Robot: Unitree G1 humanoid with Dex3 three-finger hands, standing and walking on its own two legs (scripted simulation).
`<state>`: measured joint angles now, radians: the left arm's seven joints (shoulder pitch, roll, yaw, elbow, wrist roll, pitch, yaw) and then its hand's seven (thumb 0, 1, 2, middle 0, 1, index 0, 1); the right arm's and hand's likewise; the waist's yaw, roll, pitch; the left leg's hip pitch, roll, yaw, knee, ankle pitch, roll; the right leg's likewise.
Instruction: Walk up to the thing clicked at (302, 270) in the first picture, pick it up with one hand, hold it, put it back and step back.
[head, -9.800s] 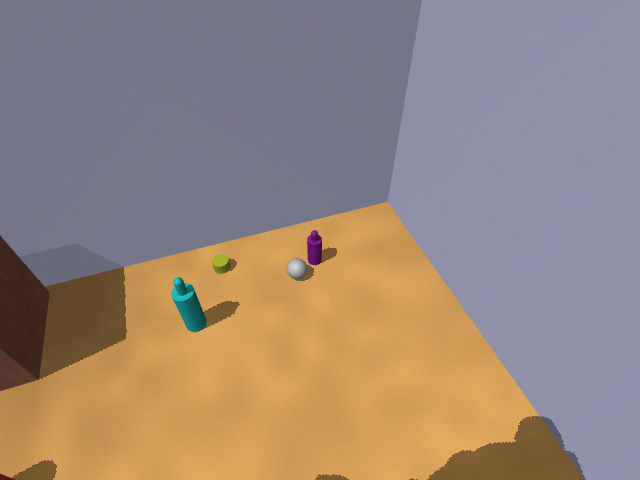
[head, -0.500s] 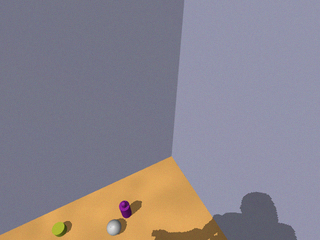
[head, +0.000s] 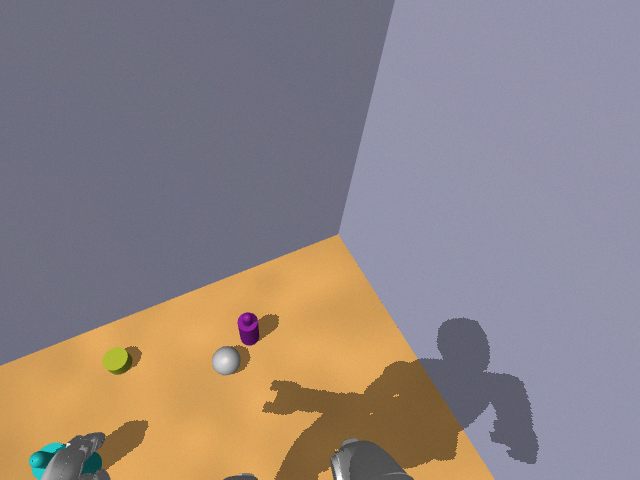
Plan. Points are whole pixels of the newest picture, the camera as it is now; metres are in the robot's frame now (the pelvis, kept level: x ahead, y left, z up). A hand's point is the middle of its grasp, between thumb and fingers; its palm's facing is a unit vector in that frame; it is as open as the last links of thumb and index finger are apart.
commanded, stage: walk up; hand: left
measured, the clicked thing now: (226, 360) +0.47 +0.21 -0.72
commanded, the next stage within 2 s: stand in 1.64 s
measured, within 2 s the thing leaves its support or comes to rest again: neither
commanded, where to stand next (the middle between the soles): +0.08 -0.02 m, yaw -1 degrees
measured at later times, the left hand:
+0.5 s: hand out of the picture -0.03 +0.23 -0.13, palm faces -0.07 -0.91 -0.42, open 7.4 cm
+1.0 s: hand out of the picture -0.19 +0.23 -0.16, palm faces -0.05 -0.93 -0.37, open 7.4 cm
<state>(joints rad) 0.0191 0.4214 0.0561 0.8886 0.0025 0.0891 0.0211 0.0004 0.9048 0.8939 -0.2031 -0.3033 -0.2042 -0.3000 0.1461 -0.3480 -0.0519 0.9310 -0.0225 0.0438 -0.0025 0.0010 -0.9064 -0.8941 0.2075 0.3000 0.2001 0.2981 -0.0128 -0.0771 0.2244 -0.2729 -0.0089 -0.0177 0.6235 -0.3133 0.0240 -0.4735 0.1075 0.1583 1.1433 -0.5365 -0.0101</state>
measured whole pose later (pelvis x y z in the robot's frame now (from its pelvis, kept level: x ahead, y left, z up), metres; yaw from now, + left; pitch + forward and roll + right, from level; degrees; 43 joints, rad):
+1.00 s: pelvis -0.25 -0.04 +0.00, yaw -3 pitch -2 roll +0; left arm 0.24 0.40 0.07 0.92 0.02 0.03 -0.02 0.00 0.90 0.89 -0.20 -0.30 -0.21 -0.30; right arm 0.17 -0.37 -0.04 0.85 -0.04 0.00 0.00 0.00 -0.90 -0.89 0.21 0.30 0.20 0.30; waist 0.01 -0.03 0.11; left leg -0.30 0.04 0.03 0.64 -0.30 0.01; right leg -0.20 0.01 0.05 0.65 -0.47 -0.01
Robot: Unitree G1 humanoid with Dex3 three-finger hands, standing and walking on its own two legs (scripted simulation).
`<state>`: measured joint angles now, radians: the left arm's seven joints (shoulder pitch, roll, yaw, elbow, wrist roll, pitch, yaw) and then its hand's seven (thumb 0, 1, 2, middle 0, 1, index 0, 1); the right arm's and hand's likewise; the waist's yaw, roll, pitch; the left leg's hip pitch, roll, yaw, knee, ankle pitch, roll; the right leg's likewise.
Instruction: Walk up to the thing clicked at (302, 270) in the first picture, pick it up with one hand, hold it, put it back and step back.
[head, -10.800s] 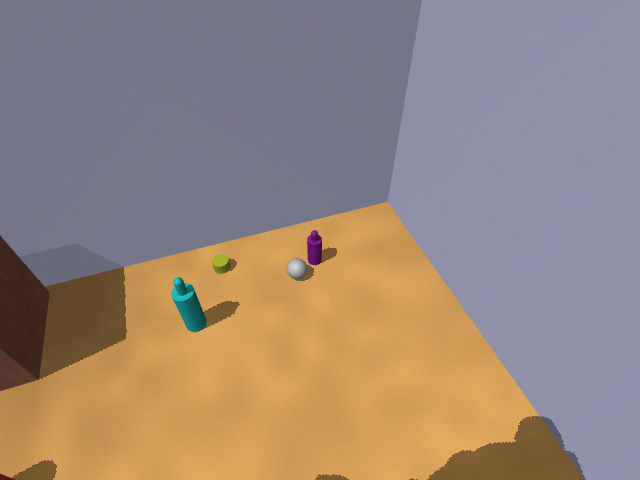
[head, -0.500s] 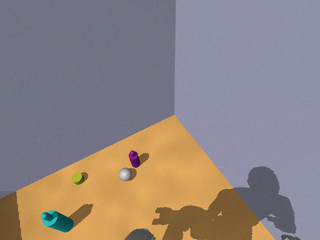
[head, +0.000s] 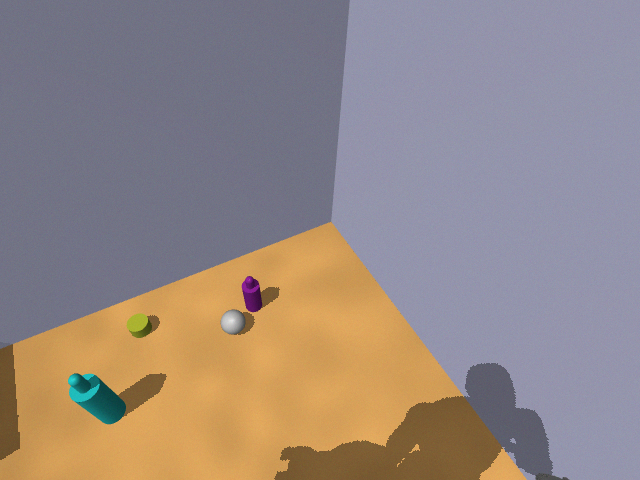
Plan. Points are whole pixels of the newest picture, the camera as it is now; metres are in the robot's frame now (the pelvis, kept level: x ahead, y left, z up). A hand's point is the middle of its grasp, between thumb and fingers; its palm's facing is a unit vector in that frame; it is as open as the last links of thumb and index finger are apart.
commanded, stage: walk up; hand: left
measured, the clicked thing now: (233, 321) +0.71 +0.29 -0.72
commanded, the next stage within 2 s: stand in 0.64 s
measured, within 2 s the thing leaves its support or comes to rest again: neither
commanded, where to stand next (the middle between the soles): +0.33 +0.04 m, yaw +2 degrees
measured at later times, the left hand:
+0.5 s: hand out of the picture +0.06 +0.27 -0.14, palm faces +0.02 -0.93 -0.36, open 7.4 cm
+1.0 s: hand out of the picture +0.07 +0.26 -0.14, palm faces -0.03 -0.94 -0.33, open 7.4 cm
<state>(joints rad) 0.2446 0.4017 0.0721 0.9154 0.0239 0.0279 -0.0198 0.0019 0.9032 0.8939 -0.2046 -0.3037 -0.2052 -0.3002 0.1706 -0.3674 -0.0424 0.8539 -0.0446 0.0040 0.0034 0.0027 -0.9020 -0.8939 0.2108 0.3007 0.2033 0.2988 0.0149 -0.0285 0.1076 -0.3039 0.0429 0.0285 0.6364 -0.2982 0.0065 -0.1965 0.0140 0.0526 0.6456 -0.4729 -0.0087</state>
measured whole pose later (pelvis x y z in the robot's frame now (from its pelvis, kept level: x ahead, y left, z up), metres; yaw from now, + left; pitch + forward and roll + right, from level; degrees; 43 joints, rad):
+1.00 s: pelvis -0.01 +0.01 +0.02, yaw +1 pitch -3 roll +0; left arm 0.08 0.35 -0.01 1.13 0.01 -0.01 -0.01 0.00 0.90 0.89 -0.20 -0.30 -0.21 -0.30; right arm 0.06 -0.34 -0.02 1.12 0.00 -0.01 0.01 0.00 -0.91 -0.89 0.21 0.30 0.20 0.30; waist -0.01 -0.01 0.07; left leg -0.14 0.02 0.00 0.34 -0.15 -0.02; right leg -0.06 -0.01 0.04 0.33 -0.22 0.02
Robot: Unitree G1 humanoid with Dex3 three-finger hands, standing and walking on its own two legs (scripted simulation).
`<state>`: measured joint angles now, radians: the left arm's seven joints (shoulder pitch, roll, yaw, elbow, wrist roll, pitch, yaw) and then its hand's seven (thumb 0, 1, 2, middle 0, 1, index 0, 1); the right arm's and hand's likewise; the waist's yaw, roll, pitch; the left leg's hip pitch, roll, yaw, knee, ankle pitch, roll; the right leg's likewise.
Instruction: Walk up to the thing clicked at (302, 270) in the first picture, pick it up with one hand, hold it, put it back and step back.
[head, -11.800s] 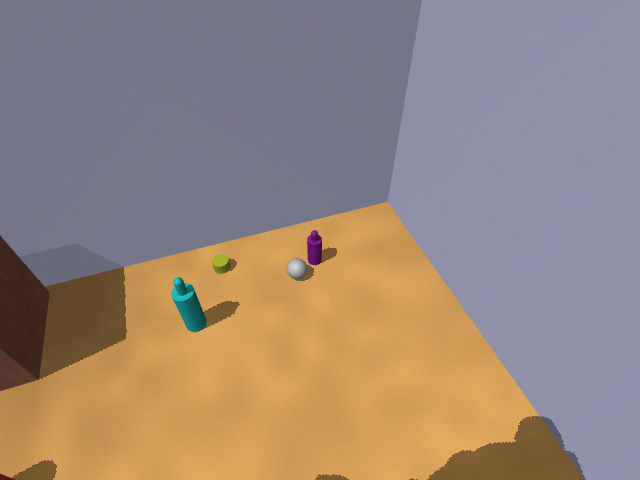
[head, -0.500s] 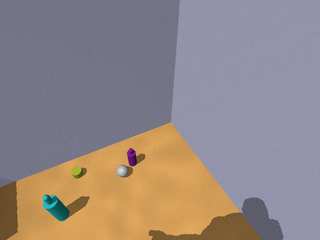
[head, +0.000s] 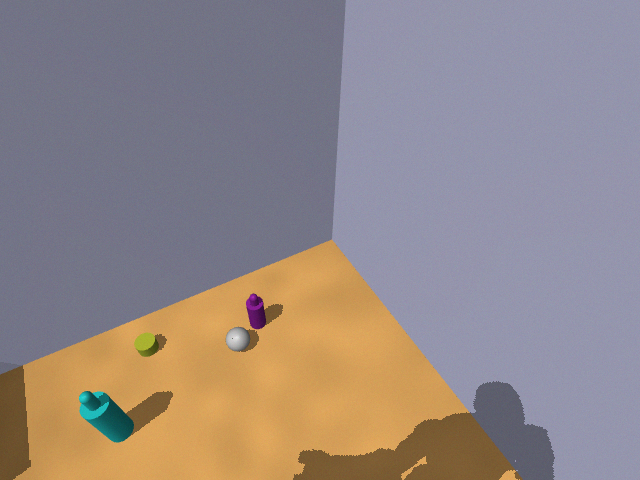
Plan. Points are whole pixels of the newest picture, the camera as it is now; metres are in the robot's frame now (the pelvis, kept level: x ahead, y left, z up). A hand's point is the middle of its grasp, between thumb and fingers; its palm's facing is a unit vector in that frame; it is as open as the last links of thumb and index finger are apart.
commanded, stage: stand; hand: left
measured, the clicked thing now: (238, 339) +0.73 +0.27 -0.74
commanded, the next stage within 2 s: walk up in 0.64 s
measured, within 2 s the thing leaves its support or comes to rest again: neither
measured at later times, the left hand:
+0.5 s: hand out of the picture +0.07 +0.25 -0.16, palm faces -0.04 -0.94 -0.34, open 7.4 cm
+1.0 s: hand out of the picture +0.10 +0.32 -0.17, palm faces -0.03 -0.93 -0.36, open 7.4 cm
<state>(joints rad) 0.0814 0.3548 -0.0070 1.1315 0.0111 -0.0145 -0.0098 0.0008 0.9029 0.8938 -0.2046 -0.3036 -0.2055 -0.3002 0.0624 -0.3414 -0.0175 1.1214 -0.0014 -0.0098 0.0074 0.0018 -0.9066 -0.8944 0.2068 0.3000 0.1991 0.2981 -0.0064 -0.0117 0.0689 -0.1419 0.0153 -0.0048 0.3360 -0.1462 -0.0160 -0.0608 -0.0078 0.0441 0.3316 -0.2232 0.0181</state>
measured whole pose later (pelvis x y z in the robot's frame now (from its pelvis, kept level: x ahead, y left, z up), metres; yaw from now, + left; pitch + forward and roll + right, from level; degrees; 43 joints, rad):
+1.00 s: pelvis +0.08 +0.04 -0.01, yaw +0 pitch -3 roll +0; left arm 0.30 0.43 0.05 1.00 0.01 -0.01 -0.03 0.00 0.90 0.89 -0.20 -0.30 -0.20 -0.30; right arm 0.24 -0.38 -0.09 0.94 -0.02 -0.07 0.05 0.00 -0.91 -0.89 0.21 0.30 0.20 0.30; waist 0.00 -0.04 0.10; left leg -0.20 0.01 0.05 0.52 -0.27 0.03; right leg -0.28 0.02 0.10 0.99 -0.46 -0.05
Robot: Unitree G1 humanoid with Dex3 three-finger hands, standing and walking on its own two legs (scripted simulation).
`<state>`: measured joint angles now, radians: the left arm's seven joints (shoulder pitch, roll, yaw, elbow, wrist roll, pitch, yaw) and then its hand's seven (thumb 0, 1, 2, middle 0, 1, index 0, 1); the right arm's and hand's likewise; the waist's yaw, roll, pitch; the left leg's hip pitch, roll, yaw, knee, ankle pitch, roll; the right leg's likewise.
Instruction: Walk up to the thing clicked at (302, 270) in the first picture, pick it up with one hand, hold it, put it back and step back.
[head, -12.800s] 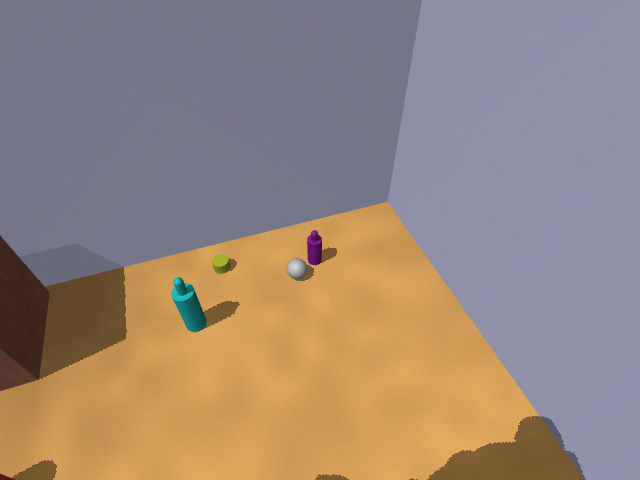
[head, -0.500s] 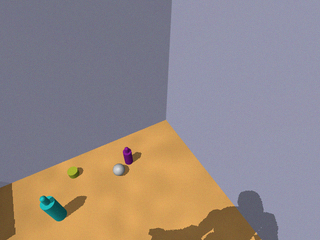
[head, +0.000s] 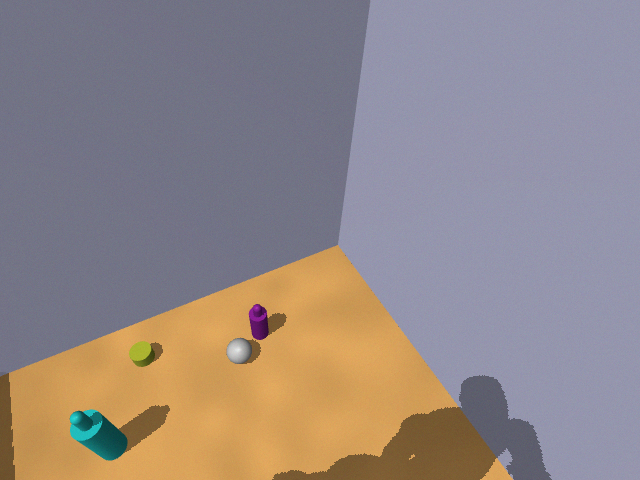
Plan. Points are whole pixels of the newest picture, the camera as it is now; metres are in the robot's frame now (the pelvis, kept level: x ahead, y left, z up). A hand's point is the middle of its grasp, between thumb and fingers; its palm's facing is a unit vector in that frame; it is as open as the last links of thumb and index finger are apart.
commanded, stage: walk up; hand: left
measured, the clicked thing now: (239, 350) +0.65 +0.23 -0.73
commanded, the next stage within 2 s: none
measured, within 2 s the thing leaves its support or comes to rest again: neither
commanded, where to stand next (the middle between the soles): +0.26 -0.01 m, yaw +1 degrees
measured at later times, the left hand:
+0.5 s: hand (160, 425) +0.24 +0.23 -0.13, palm faces -0.02 -0.93 -0.37, open 7.4 cm
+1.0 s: hand (158, 422) +0.26 +0.25 -0.16, palm faces -0.04 -0.94 -0.35, open 7.4 cm
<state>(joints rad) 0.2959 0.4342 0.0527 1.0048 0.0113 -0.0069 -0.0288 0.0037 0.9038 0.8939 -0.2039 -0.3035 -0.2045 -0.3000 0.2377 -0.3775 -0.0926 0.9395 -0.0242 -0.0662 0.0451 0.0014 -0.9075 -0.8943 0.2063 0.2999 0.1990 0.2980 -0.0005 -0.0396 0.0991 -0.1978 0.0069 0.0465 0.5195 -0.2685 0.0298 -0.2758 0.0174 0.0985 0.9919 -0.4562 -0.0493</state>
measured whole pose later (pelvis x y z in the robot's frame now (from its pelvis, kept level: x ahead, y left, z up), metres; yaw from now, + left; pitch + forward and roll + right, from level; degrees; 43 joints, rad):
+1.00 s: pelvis +0.19 -0.02 -0.01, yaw +0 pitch -3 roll +0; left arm 0.16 0.38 0.00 1.02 0.00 0.00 -0.01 0.00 0.90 0.89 -0.20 -0.30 -0.20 -0.30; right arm 0.08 -0.36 -0.01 0.96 0.01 -0.01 0.00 0.00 -0.91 -0.89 0.21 0.30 0.20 0.30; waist 0.01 0.00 0.11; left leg -0.33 0.05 0.02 0.59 -0.22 -0.02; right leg -0.20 -0.02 0.00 0.60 -0.35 0.02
